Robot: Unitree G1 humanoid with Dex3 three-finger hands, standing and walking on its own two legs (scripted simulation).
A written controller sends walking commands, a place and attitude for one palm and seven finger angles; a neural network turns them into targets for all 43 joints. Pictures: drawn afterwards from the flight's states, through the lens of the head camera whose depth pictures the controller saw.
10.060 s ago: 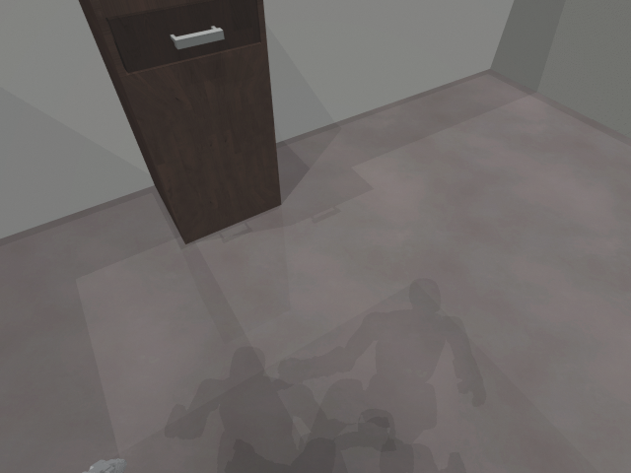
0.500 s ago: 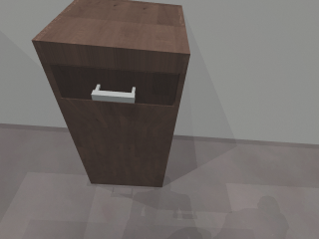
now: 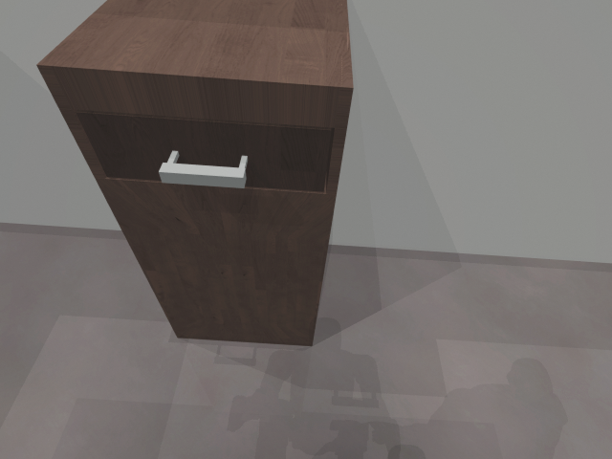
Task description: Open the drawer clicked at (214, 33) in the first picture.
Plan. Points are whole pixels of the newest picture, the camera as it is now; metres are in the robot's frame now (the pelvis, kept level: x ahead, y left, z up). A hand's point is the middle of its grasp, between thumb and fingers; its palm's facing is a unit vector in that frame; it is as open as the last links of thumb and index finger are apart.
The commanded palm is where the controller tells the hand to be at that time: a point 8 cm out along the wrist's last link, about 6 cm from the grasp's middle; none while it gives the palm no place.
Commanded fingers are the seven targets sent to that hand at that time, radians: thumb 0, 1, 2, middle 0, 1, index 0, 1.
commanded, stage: come to a stop and stand still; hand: left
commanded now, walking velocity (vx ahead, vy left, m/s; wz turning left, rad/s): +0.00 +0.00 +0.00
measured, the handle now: (206, 167) +0.54 +0.21 +0.05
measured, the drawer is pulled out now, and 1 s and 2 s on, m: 0.00 0.00 0.00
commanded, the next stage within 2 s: look again from close up in 0.64 s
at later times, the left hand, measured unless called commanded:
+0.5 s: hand out of the picture -0.06 +0.15 -0.16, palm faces +0.03 -0.99 -0.15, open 7.3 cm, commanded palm none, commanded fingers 0.00 0.90 0.90 -0.20 -0.30 -0.20 -0.30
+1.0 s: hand out of the picture -0.01 +0.17 -0.17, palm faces +0.03 -0.98 -0.20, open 7.4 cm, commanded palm none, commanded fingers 0.00 0.90 0.90 -0.20 -0.30 -0.20 -0.30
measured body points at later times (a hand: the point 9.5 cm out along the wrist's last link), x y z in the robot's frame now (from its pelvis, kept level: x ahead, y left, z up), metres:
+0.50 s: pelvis -0.03 -0.01 +0.02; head -0.03 +0.00 +0.46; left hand -0.06 +0.20 -0.15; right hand -0.03 -0.23 -0.14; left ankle +0.00 +0.09 -0.73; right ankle -0.03 -0.12 -0.73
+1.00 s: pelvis -0.02 +0.00 +0.00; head -0.04 +0.00 +0.45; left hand -0.01 +0.22 -0.15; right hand -0.02 -0.23 -0.15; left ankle +0.00 +0.09 -0.73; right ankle -0.03 -0.12 -0.73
